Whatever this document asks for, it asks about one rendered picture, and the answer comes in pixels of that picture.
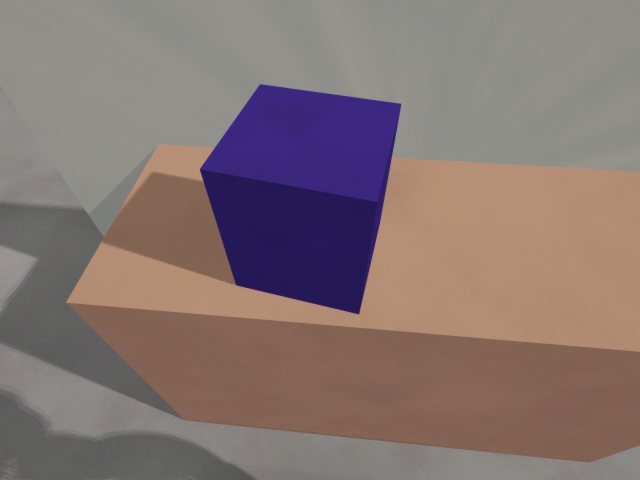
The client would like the pedestal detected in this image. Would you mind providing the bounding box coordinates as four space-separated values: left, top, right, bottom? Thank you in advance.
66 144 640 463

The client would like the carton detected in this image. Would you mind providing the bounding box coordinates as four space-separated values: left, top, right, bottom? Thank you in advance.
200 84 401 314

